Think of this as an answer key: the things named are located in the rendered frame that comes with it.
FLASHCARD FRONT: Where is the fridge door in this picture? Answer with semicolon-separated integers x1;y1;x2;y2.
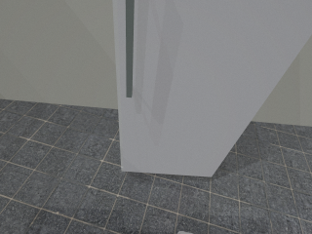
117;0;312;177

